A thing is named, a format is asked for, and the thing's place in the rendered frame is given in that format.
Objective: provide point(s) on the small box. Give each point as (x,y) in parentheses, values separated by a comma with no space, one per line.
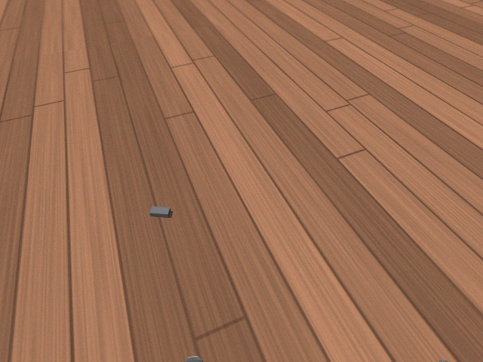
(160,212)

